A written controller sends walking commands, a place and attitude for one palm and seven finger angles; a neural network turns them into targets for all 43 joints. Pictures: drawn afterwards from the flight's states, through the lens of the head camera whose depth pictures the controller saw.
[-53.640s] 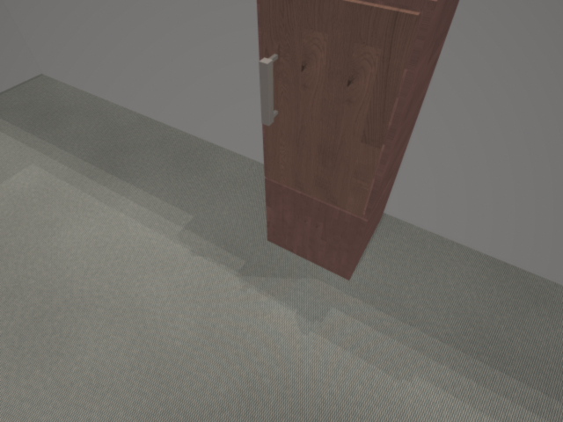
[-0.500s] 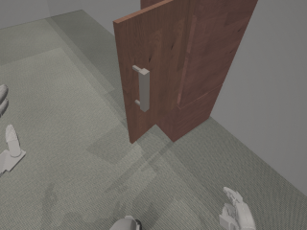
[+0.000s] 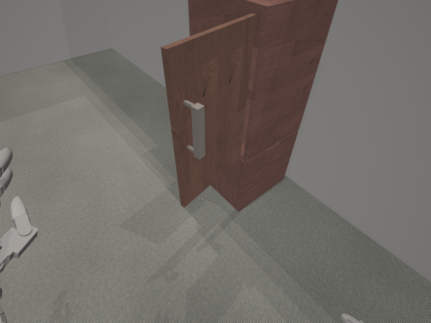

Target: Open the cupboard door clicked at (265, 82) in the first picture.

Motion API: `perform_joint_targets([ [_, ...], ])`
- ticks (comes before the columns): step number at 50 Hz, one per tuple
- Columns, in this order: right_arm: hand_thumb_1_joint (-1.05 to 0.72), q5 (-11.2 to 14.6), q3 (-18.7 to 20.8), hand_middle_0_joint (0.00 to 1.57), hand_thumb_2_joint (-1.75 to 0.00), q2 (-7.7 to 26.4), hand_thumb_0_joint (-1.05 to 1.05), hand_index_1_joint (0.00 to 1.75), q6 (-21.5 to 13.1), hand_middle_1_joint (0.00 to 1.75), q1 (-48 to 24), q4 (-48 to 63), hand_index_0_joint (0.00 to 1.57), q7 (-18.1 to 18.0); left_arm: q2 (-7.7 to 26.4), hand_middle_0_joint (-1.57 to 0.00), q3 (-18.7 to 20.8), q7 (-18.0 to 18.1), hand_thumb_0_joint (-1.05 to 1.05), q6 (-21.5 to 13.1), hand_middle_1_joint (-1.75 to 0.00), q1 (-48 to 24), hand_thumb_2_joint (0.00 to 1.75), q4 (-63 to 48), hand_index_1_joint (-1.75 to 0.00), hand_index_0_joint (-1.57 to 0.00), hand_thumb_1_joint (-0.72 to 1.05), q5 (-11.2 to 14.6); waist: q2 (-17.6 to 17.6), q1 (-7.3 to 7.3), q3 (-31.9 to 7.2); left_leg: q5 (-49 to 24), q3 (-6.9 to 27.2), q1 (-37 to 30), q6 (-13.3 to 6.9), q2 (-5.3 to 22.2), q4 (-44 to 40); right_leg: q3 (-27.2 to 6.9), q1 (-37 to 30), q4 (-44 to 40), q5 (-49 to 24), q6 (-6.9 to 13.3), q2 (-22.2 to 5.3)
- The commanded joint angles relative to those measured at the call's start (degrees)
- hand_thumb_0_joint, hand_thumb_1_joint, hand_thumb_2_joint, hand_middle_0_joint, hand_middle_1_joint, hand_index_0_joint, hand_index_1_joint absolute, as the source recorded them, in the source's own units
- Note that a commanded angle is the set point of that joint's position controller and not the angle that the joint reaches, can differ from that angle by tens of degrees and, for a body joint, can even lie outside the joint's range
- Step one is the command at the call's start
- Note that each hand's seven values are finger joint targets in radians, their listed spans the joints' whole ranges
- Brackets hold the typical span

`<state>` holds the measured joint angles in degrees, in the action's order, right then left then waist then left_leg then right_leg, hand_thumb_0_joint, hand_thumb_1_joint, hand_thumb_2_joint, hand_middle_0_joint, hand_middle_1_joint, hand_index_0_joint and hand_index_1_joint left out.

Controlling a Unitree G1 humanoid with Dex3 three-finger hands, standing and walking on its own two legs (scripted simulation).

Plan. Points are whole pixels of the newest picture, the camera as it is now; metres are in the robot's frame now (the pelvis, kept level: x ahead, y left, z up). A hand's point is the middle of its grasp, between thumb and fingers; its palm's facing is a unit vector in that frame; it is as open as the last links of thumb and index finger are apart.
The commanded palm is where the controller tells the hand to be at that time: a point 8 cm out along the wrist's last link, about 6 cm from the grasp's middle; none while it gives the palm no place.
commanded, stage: stop stepping back and stand still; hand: left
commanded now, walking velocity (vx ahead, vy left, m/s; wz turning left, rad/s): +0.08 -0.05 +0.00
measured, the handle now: (193, 130) +0.62 +0.10 +0.02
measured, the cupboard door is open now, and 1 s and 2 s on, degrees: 100 100 100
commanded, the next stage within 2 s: let the arm hang, fingers relaxed in 0.18 s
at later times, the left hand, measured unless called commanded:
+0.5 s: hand out of the picture +0.14 +0.20 -0.13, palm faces +0.02 -0.97 -0.25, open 7.4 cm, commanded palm none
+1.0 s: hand out of the picture -0.02 +0.20 -0.16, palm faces +0.04 -0.97 -0.24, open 7.3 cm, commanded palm none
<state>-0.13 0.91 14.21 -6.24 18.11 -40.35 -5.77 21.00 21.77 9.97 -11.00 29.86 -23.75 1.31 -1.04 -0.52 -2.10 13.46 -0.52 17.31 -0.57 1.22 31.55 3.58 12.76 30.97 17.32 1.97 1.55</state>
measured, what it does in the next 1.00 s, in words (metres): stands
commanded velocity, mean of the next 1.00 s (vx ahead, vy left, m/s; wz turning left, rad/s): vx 0.01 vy -0.01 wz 0.00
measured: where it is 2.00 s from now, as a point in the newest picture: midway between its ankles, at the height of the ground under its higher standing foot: outside the picture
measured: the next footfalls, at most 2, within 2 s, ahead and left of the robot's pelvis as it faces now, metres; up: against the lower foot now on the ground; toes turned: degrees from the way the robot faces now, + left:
none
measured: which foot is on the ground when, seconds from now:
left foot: down 0.00-1.00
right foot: down 0.00-1.00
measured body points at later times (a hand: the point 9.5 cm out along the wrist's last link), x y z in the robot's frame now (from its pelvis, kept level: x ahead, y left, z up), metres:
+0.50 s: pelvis +0.01 +0.01 +0.00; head +0.01 +0.00 +0.45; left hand +0.14 +0.25 -0.11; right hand +0.13 -0.24 -0.13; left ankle +0.04 +0.12 -0.73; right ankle -0.01 -0.10 -0.73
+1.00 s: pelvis +0.01 +0.01 +0.01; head +0.02 +0.00 +0.46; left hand -0.02 +0.25 -0.14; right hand +0.00 -0.20 -0.16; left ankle +0.04 +0.12 -0.73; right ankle -0.01 -0.10 -0.73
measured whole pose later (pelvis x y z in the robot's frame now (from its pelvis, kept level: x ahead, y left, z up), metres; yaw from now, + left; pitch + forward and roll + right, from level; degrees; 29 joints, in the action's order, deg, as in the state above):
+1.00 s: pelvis +0.01 +0.01 +0.01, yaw +1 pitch -1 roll +0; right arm -0.8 -0.5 8.2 0.7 16.2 -64.3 -1.9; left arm 10.0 0.5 1.6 0.7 17.3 65.9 -0.1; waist -2.2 -0.3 3.4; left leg 9.7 -0.8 12.7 -1.5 -1.0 23.8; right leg 3.3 8.2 23.5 14.0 0.6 -0.4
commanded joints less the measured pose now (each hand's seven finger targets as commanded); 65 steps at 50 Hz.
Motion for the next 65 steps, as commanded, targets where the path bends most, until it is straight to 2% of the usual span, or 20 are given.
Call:
perform_joint_targets([
  [1, -0.9, -0.2, 0.8, 0.2, -0.9, 4.8, 0.0, 0.3, -4.2, 0.3, -9.5, 10.8, 0.2, -0.1, 13.2, -0.2, 8.2, 0.4, 0.0, -4.2, -0.3, -3.9, 0.9, -13.5, -0.3, -0.2, 0.9, -0.3, -4.3, -0.41, 4.4, 15.9, 8.6, 1.1, -2.7, 5.5, -13.5, -6.8, 4.4, -7.8, 10.4, -0.8, -3.1],
  [4, -0.9, -0.3, 0.5, 0.2, -0.9, 4.4, 0.0, 0.3, -4.5, 0.3, -10.3, 11.2, 0.2, -0.1, 12.9, -0.2, 8.8, 0.7, 0.0, -4.3, -0.3, -3.7, 0.9, -14.8, -0.3, -0.2, 0.9, -0.7, -7.0, -0.09, 4.3, 23.2, 13.2, 7.6, -3.9, 9.3, -20.4, -2.2, -2.3, -1.6, 4.7, -1.9, -0.4],
  [8, -0.9, -0.3, 0.6, 0.2, -0.9, 4.2, 0.0, 0.3, -4.9, 0.3, -9.7, 11.5, 0.2, 0.6, 12.1, -0.2, 9.0, 0.5, 0.0, -3.8, -0.3, 0.9, 0.9, -13.9, -0.3, -0.2, 0.9, 0.1, -7.1, 0.11, 0.1, 13.3, 7.5, 4.3, -2.4, 6.9, -15.8, -2.6, -5.2, -5.3, -0.3, -1.4, -1.1],
  [13, -0.9, 0.0, 0.9, 0.2, -0.9, 3.9, 0.0, 0.3, -3.7, 0.3, -9.3, 11.1, 0.2, 1.2, 11.7, -0.2, 8.1, 0.1, 0.0, -3.2, -0.3, 1.6, 0.9, -11.3, -0.3, -0.2, 0.9, 1.2, 3.4, -0.39, -2.3, -1.5, 1.1, -1.5, -0.3, 2.2, -3.2, -11.6, -0.7, -11.8, -8.0, 0.8, -6.9],
  [14, -0.9, -0.3, 3.6, 0.2, -0.9, 10.9, 0.0, 0.3, -4.6, 0.3, -10.7, -1.5, 0.2, 6.3, 0.7, -0.2, -15.4, -8.4, 0.0, 6.1, -0.3, -4.2, 0.9, 30.0, -0.3, -0.2, 0.9, -4.5, 1.8, -2.51, 0.2, -12.0, 1.9, 1.3, -0.4, 3.5, 7.0, -7.8, 4.9, -2.0, -26.3, 2.0, -11.5],
  [15, -0.9, -0.1, 3.6, 0.2, -0.9, 6.7, 0.0, 0.3, -1.4, 0.3, -6.0, -1.4, 0.2, 6.0, -1.7, -0.2, -15.3, -9.4, 0.0, 9.8, -0.3, -3.6, 0.9, 31.6, -0.3, -0.2, 0.9, -3.4, 1.8, -1.83, -3.7, -13.1, 1.9, -3.0, 0.2, 3.2, 4.7, -9.0, 4.7, -1.0, -28.3, 2.4, -10.3],
  [17, -0.9, -0.7, 2.2, 0.2, -0.9, 6.0, 0.0, 0.3, 1.5, 0.3, -5.4, -0.7, 0.2, 5.5, -2.7, -0.2, -16.6, -9.8, 0.0, 10.7, -0.3, -7.1, 0.9, 35.5, -0.3, -0.2, 0.9, -3.2, 6.9, -0.88, -2.7, -11.9, 3.5, -0.8, -1.7, 3.6, 3.2, -5.7, 5.0, -0.4, -18.9, 1.2, -8.3],
  [18, -0.9, -1.0, 2.1, 0.2, -0.9, 6.5, 0.0, 0.3, 2.4, 0.3, -5.8, -0.6, 0.2, 5.4, -1.9, -0.2, -16.9, -9.7, 0.0, 10.7, -0.3, -9.7, 0.9, 38.5, -0.3, -0.2, 0.9, -3.4, 12.9, -0.74, -1.9, -12.5, 4.3, -0.2, -2.0, 3.6, 3.0, -5.5, 4.3, -0.9, -17.4, 1.4, -7.8],
  [20, -0.9, -1.4, 1.8, 0.2, -0.9, 7.3, 0.0, 0.3, 3.8, 0.3, -7.1, -1.0, 0.2, 5.2, -0.4, -0.2, -16.9, -9.6, 0.0, 10.6, -0.3, -12.8, 0.9, 45.4, -0.3, -0.2, 0.9, -3.3, 14.6, -0.45, -1.4, -12.6, 4.5, -0.2, -2.2, 2.5, 2.5, -6.5, 2.7, -2.2, -18.8, 1.8, -9.0],
  [22, -0.9, -1.6, 1.5, 0.2, -0.9, 6.9, 0.0, 0.3, 5.0, 0.3, -7.7, -3.1, 0.2, 5.2, 0.3, -0.2, -17.5, -9.1, 0.0, 10.8, -0.3, -15.1, 0.9, 53.2, -0.3, -0.2, 0.9, -3.1, 11.4, -0.46, -0.8, -13.4, 4.6, -2.2, -1.8, 2.3, 0.1, -6.6, 1.2, -3.3, -18.6, 1.6, -9.0],
  [26, -0.9, -1.5, 0.0, 0.2, -0.9, 4.9, 0.0, 0.3, 5.8, 0.3, -8.0, -9.2, 0.2, 4.8, -1.4, -0.2, -19.2, -8.6, 0.0, 11.0, -0.3, -15.1, 0.9, 67.5, -0.3, -0.2, 0.9, -2.2, -4.7, 0.56, 0.8, -12.8, 7.0, -1.9, -1.9, 4.0, -7.2, -5.9, -3.0, -5.9, -8.9, 0.2, -6.6],
  [27, -0.9, -1.4, -0.1, 0.2, -0.9, 4.4, 0.0, 0.3, 5.9, 0.3, -7.8, -10.6, 0.2, 4.7, -1.6, -0.2, -19.4, -8.6, 0.0, 10.9, -0.3, -14.5, 0.9, 70.5, -0.3, -0.2, 0.9, -2.0, -6.6, 0.62, 1.2, -11.0, 6.8, -1.9, -1.7, 3.8, -8.0, -6.1, -3.6, -7.2, -7.9, 0.3, -6.7],
  [28, -0.9, -1.2, -0.1, 0.2, -0.9, 4.2, 0.0, 0.3, 6.0, 0.3, -7.3, -11.7, 0.2, 4.5, -1.7, -0.2, -19.5, -8.6, 0.0, 10.8, -0.3, -13.9, 0.9, 73.0, -0.3, -0.2, 0.9, -2.0, -5.6, 0.76, 1.1, -10.1, 6.7, -2.4, -1.5, 3.7, -8.1, -6.2, -4.3, -8.6, -7.8, 0.6, -6.7],
  [30, -0.9, -1.4, 0.2, 0.2, -0.9, 2.9, 0.0, 0.3, 6.1, 0.3, -5.7, -13.6, 0.2, 4.2, -3.4, -0.2, -18.9, -8.6, 0.0, 10.6, -0.3, -13.1, 0.9, 75.9, -0.3, -0.2, 0.9, -2.0, -9.4, 0.56, -0.2, -8.7, 6.2, -3.6, -1.4, 3.7, -8.5, -5.9, -5.4, -9.8, -9.0, 1.1, -7.2],
  [32, -0.9, -1.2, 0.2, 0.2, -0.9, 2.6, 0.0, 0.3, 6.0, 0.3, -4.2, -15.7, 0.2, 4.0, -3.3, -0.2, -19.3, -8.7, 0.0, 10.4, -0.3, -13.1, 0.9, 78.8, -0.3, -0.2, 0.9, -1.7, -8.9, 0.45, -0.5, -9.2, 6.3, -4.4, -1.4, 4.0, -9.2, -5.6, -6.1, -10.6, -9.7, 1.3, -7.2],
  [33, -0.9, -1.0, 0.4, 0.2, -0.9, 3.1, 0.0, 0.3, 6.2, 0.3, -3.4, -16.2, 0.2, 3.8, -3.3, -0.2, -19.4, -8.6, 0.0, 10.3, -0.3, -13.2, 0.9, 79.8, -0.3, -0.2, 0.9, -1.7, -4.7, 0.43, 0.1, -9.3, 6.5, -5.0, -1.5, 4.4, -9.1, -5.1, -6.0, -11.2, -9.4, 1.2, -6.9],
  [38, -0.9, -0.7, 0.4, 0.2, -0.9, 2.9, 0.0, 0.3, 6.2, 0.3, -0.8, -19.6, 0.2, 3.5, -4.0, -0.2, -20.1, -8.6, 0.0, 10.4, -0.3, -12.4, 0.9, 84.6, -0.3, -0.2, 0.9, -1.6, -0.4, 0.29, 2.9, -8.7, 6.5, -5.5, -1.8, 4.8, -10.7, -4.5, -4.9, -12.6, -7.8, 1.1, -6.9],
  [46, -0.9, -1.0, 0.0, 0.2, -0.9, 1.0, 0.0, 0.3, 6.5, 0.3, 1.3, -22.4, 0.2, 3.5, -5.6, -0.2, -20.6, -8.2, 0.0, 10.8, -0.3, -10.5, 0.9, 87.8, -0.3, -0.2, 0.9, -1.6, 2.1, 0.11, 6.7, -0.8, 6.6, -4.1, -1.9, 4.5, -13.7, -5.0, -2.0, -12.8, -2.5, 0.8, -6.6],
  [53, -0.9, -0.9, 0.0, 0.2, -0.9, -0.7, 0.0, 0.3, 6.5, 0.3, 2.3, -23.1, 0.2, 3.5, -7.0, -0.2, -20.6, -7.9, 0.0, 10.6, -0.3, -9.0, 0.9, 88.2, -0.3, -0.2, 0.9, -1.7, 2.9, 0.25, 7.1, -0.7, 5.6, -4.2, -1.9, 3.9, -13.0, -5.1, -0.6, -12.8, -1.7, 0.7, -6.6],
  [65, -0.9, -1.0, -0.1, 0.2, -0.9, -2.3, 0.0, 0.3, 6.1, 0.3, 2.9, -23.6, 0.2, 3.3, -8.1, -0.2, -20.2, -7.8, 0.0, 10.3, -0.3, -9.0, 0.9, 88.1, -0.3, -0.2, 0.9, -1.6, -0.8, 0.07, 7.5, -4.0, 4.8, -4.3, -1.4, 3.6, -12.2, -5.6, -0.8, -12.6, -4.1, 0.8, -6.8],
])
